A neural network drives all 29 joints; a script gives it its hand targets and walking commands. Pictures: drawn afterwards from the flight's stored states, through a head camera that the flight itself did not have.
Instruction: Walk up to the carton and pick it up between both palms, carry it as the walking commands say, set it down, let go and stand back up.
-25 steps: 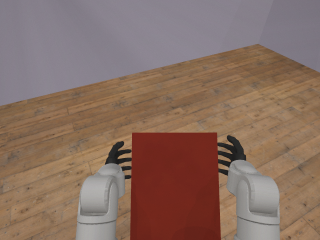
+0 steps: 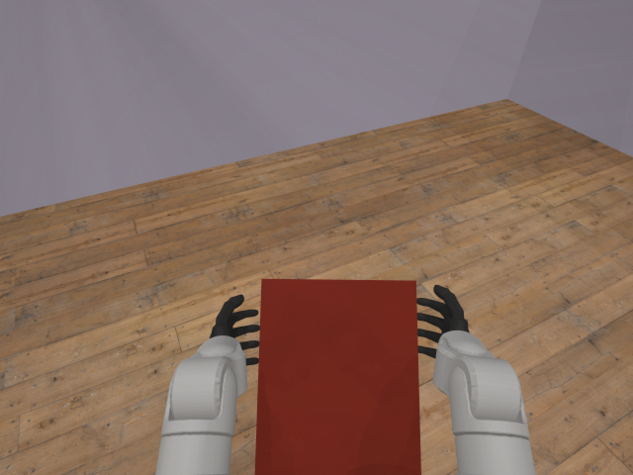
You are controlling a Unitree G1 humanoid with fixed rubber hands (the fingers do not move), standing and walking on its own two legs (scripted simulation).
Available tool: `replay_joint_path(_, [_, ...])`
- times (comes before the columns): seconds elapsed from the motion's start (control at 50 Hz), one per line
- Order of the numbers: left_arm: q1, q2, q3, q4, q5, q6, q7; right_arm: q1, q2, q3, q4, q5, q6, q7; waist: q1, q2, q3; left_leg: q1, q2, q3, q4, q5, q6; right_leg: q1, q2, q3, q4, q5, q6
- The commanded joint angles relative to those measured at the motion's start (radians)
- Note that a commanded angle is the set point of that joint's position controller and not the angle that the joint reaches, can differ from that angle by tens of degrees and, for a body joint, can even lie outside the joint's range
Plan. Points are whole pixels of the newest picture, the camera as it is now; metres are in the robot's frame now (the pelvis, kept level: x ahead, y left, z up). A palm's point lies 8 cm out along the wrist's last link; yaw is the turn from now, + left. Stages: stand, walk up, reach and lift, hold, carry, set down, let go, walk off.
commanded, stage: carry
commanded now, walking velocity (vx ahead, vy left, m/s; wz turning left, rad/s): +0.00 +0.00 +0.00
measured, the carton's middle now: (335, 362) +0.32 -0.01 -0.04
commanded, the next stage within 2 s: hold in 1.06 s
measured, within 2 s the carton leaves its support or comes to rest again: neither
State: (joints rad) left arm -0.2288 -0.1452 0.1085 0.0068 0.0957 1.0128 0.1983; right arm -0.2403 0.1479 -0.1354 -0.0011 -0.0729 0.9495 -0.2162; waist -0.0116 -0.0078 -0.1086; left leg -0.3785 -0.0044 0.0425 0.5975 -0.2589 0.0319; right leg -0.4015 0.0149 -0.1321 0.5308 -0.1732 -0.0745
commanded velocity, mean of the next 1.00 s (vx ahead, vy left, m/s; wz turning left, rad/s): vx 0.00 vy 0.00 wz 0.00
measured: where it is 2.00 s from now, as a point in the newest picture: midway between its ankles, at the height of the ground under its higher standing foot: outside the picture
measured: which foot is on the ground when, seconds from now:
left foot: down 0.00-1.00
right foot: down 0.00-1.00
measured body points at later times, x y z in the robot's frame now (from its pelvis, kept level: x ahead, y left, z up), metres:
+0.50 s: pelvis +0.00 +0.00 +0.00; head -0.03 +0.01 +0.45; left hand +0.29 +0.14 +0.05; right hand +0.29 -0.15 +0.06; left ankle +0.03 +0.10 -0.73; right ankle +0.07 -0.08 -0.73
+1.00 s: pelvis +0.00 +0.00 +0.00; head -0.02 +0.01 +0.45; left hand +0.29 +0.14 +0.04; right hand +0.29 -0.15 +0.05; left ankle +0.03 +0.10 -0.73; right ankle +0.07 -0.08 -0.73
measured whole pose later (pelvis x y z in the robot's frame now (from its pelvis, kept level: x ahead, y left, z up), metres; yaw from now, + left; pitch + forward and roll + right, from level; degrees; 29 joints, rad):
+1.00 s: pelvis +0.00 +0.00 +0.00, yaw +0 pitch +2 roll +0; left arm -0.21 -0.14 0.11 0.07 0.10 0.92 0.17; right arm -0.20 0.14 -0.14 0.03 -0.07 0.89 -0.19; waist -0.01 -0.01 -0.11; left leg -0.38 0.00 0.04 0.60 -0.26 0.03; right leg -0.40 0.01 -0.13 0.54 -0.17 -0.07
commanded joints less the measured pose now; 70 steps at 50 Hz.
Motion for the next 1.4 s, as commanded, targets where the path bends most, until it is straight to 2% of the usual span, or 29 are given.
replay_joint_path(0.0, [-0.53, -0.779, -0.428, -0.197, -0.238, -0.12, -0.201, -0.373, 0.797, 0.411, -0.06, 0.179, -0.049, 0.226, 0.019, 0.014, -0.342, 0.104, 0.106, -0.087, -0.086, 0.025, 0.025, 0.194, -0.179, 0.216, -0.111, 0.032, 0.001])
replay_joint_path(0.08, [-0.561, -0.78, -0.458, -0.273, -0.261, -0.135, -0.197, -0.357, 0.81, 0.425, -0.092, 0.192, -0.056, 0.227, 0.02, 0.032, -0.349, 0.106, 0.11, -0.1, -0.104, 0.042, 0.03, 0.19, -0.173, 0.21, -0.089, 0.015, -0.008])
replay_joint_path(0.12, [-0.507, -0.755, -0.423, -0.183, -0.22, -0.129, -0.196, -0.347, 0.773, 0.403, -0.043, 0.166, -0.056, 0.228, 0.02, 0.018, -0.34, 0.092, 0.113, -0.101, -0.103, 0.044, 0.031, 0.196, -0.171, 0.206, -0.089, 0.026, -0.007])
replay_joint_path(0.2, [-0.537, -0.789, -0.454, -0.248, -0.257, -0.132, -0.196, -0.374, 0.804, 0.434, -0.116, 0.194, -0.057, 0.222, 0.019, 0.009, -0.31, 0.082, 0.116, -0.106, -0.121, 0.005, 0.029, 0.163, -0.164, 0.209, -0.105, -0.061, -0.008])
replay_joint_path(0.32, [-0.515, -0.748, -0.419, -0.183, -0.224, -0.135, -0.195, -0.354, 0.769, 0.399, -0.046, 0.167, -0.061, 0.225, 0.02, 0.026, -0.318, 0.077, 0.112, -0.102, -0.117, 0.012, 0.029, 0.177, -0.164, 0.215, -0.099, -0.024, -0.007])
replay_joint_path(0.34, [-0.529, -0.776, -0.454, -0.271, -0.259, -0.133, -0.193, -0.358, 0.801, 0.435, -0.122, 0.196, -0.056, 0.221, 0.018, 0.003, -0.327, 0.085, 0.116, -0.102, -0.104, 0.013, 0.029, 0.183, -0.169, 0.219, -0.107, -0.005, -0.004])
replay_joint_path(0.36, [-0.499, -0.749, -0.415, -0.162, -0.22, -0.134, -0.197, -0.347, 0.756, 0.394, -0.045, 0.159, -0.061, 0.223, 0.018, 0.019, -0.314, 0.074, 0.12, -0.114, -0.125, 0.023, 0.033, 0.176, -0.161, 0.206, -0.091, -0.02, -0.005])
replay_joint_path(0.4, [-0.493, -0.752, -0.416, -0.16, -0.219, -0.142, -0.2, -0.359, 0.762, 0.408, -0.055, 0.164, -0.068, 0.227, 0.018, 0.016, -0.305, 0.071, 0.125, -0.113, -0.13, 0.036, 0.027, 0.172, -0.155, 0.2, -0.091, -0.017, -0.004])
replay_joint_path(0.44, [-0.537, -0.771, -0.45, -0.265, -0.256, -0.147, -0.197, -0.369, 0.795, 0.432, -0.117, 0.195, -0.069, 0.225, 0.019, 0.03, -0.316, 0.067, 0.118, -0.107, -0.126, 0.017, 0.029, 0.179, -0.16, 0.211, -0.104, -0.032, -0.004])
replay_joint_path(0.5, [-0.513, -0.737, -0.413, -0.153, -0.208, -0.154, -0.203, -0.346, 0.765, 0.399, -0.005, 0.153, -0.075, 0.235, 0.018, 0.02, -0.311, 0.072, 0.116, -0.105, -0.121, -0.004, 0.03, 0.17, -0.162, 0.216, -0.112, -0.058, -0.002])
replay_joint_path(0.58, [-0.526, -0.764, -0.441, -0.241, -0.245, -0.157, -0.202, -0.374, 0.79, 0.443, -0.112, 0.189, -0.077, 0.226, 0.016, 0.004, -0.315, 0.08, 0.113, -0.096, -0.108, 0.026, 0.024, 0.181, -0.164, 0.215, -0.108, 0.011, 0.0])
replay_joint_path(0.6, [-0.486, -0.745, -0.412, -0.148, -0.216, -0.153, -0.207, -0.35, 0.761, 0.413, -0.043, 0.158, -0.078, 0.23, 0.016, 0.008, -0.324, 0.087, 0.113, -0.099, -0.105, 0.037, 0.024, 0.177, -0.165, 0.214, -0.105, 0.014, -0.001])
replay_joint_path(0.7, [-0.521, -0.778, -0.451, -0.213, -0.235, -0.163, -0.211, -0.366, 0.796, 0.443, -0.087, 0.177, -0.085, 0.238, 0.016, 0.016, -0.303, 0.069, 0.118, -0.104, -0.116, 0.017, 0.026, 0.166, -0.163, 0.217, -0.109, -0.02, -0.004])
replay_joint_path(0.76, [-0.498, -0.753, -0.427, -0.138, -0.206, -0.173, -0.223, -0.336, 0.778, 0.415, 0.001, 0.144, -0.095, 0.248, 0.015, 0.04, -0.332, 0.095, 0.119, -0.102, -0.115, 0.034, 0.031, 0.173, -0.159, 0.215, -0.102, -0.008, -0.006])
replay_joint_path(0.8, [-0.519, -0.787, -0.464, -0.231, -0.244, -0.171, -0.218, -0.372, 0.812, 0.465, -0.108, 0.19, -0.093, 0.242, 0.016, 0.022, -0.311, 0.082, 0.117, -0.097, -0.111, 0.034, 0.027, 0.172, -0.159, 0.214, -0.106, 0.01, 0.0])
replay_joint_path(0.82, [-0.488, -0.747, -0.415, -0.114, -0.194, -0.177, -0.226, -0.338, 0.773, 0.418, 0.014, 0.14, -0.097, 0.253, 0.015, 0.031, -0.32, 0.081, 0.118, -0.104, -0.118, 0.039, 0.034, 0.171, -0.157, 0.207, -0.103, -0.009, -0.003])
replay_joint_path(0.88, [-0.492, -0.795, -0.458, -0.212, -0.238, -0.162, -0.218, -0.384, 0.809, 0.468, -0.127, 0.196, -0.09, 0.242, 0.018, 0.021, -0.308, 0.067, 0.119, -0.102, -0.12, 0.013, 0.034, 0.174, -0.159, 0.211, -0.113, -0.033, -0.001])
replay_joint_path(0.9, [-0.483, -0.748, -0.416, -0.106, -0.195, -0.17, -0.226, -0.336, 0.772, 0.416, 0.018, 0.139, -0.091, 0.25, 0.016, 0.005, -0.307, 0.063, 0.118, -0.109, -0.122, 0.013, 0.036, 0.169, -0.16, 0.215, -0.113, -0.041, -0.005])
replay_joint_path(0.92, [-0.474, -0.752, -0.415, -0.1, -0.189, -0.176, -0.228, -0.353, 0.77, 0.425, -0.002, 0.146, -0.1, 0.254, 0.017, 0.024, -0.3, 0.054, 0.119, -0.11, -0.128, -0.002, 0.036, 0.165, -0.157, 0.215, -0.115, -0.059, -0.006])
replay_joint_path(0.94, [-0.504, -0.767, -0.446, -0.196, -0.226, -0.181, -0.224, -0.358, 0.79, 0.446, -0.076, 0.171, -0.103, 0.25, 0.016, 0.02, -0.314, 0.072, 0.121, -0.106, -0.128, 0.031, 0.033, 0.167, -0.158, 0.208, -0.11, -0.035, -0.005])
replay_joint_path(0.98, [-0.496, -0.772, -0.438, -0.139, -0.208, -0.183, -0.231, -0.364, 0.79, 0.44, -0.03, 0.156, -0.107, 0.255, 0.018, 0.034, -0.301, 0.07, 0.122, -0.101, -0.126, 0.012, 0.032, 0.158, -0.152, 0.213, -0.115, -0.05, -0.003])
replay_joint_path(1.04, [-0.526, -0.785, -0.466, -0.25, -0.247, -0.189, -0.222, -0.388, 0.809, 0.469, -0.135, 0.194, -0.111, 0.248, 0.018, 0.007, -0.309, 0.08, 0.121, -0.103, -0.125, 0.032, 0.031, 0.164, -0.154, 0.211, -0.104, -0.016, 0.0])
replay_joint_path(1.06, [-0.34, -0.589, -0.307, 0.101, -0.028, -0.228, -0.252, -0.212, 0.697, 0.301, 0.216, -0.019, -0.114, 0.266, 0.085, 0.04, -0.04, 0.111, -0.052, -0.123, -0.169, -0.034, 0.017, 0.31, 0.01, 0.226, -0.118, -0.117, 0.038])
replay_joint_path(1.08, [-0.395, -0.597, -0.361, 0.177, -0.072, -0.276, -0.263, -0.275, 0.709, 0.358, 0.246, 0.024, -0.168, 0.262, 0.062, 0.011, -0.07, 0.123, -0.042, -0.132, -0.162, 0.004, 0.013, 0.318, 0.012, 0.247, -0.11, -0.085, 0.043])
replay_joint_path(1.18, [-0.633, -0.792, -0.575, -0.115, -0.2, -0.367, -0.323, -0.473, 0.912, 0.584, -0.013, 0.167, -0.254, 0.307, 0.064, 0.046, -0.405, 0.205, -0.052, -0.161, -0.092, 0.24, -0.003, 0.428, 0.029, 0.27, -0.046, 0.181, 0.052])
replay_joint_path(1.24, [-0.78, -0.802, -0.544, -0.087, -0.193, -0.376, -0.345, -0.615, 0.974, 0.571, 0.052, 0.173, -0.25, 0.32, 0.044, -0.011, -0.389, 0.186, -0.062, -0.164, -0.066, 0.153, 0.007, 0.375, 0.015, 0.295, -0.052, 0.051, 0.055])
replay_joint_path(1.26, [-0.753, -0.799, -0.512, -0.043, -0.17, -0.374, -0.353, -0.618, 0.989, 0.571, 0.086, 0.17, -0.25, 0.328, 0.067, 0.004, -0.354, 0.161, -0.069, -0.158, -0.063, 0.119, 0.008, 0.359, 0.004, 0.305, -0.062, -0.008, 0.055])
replay_joint_path(1.36, [-0.789, -0.838, -0.435, 0.146, -0.132, -0.365, -0.385, -0.564, 1.023, 0.461, 0.327, 0.104, -0.242, 0.352, 0.046, 0.004, -0.241, 0.185, -0.069, -0.164, -0.069, 0.011, 0.005, 0.23, -0.017, 0.313, -0.093, -0.205, 0.033])
replay_joint_path(1.38, [-0.802, -0.866, -0.434, 0.172, -0.138, -0.371, -0.399, -0.607, 1.029, 0.473, 0.295, 0.109, -0.255, 0.359, 0.051, -0.007, -0.271, 0.19, -0.067, -0.172, -0.07, 0.004, 0.005, 0.239, -0.015, 0.312, -0.093, -0.215, 0.03])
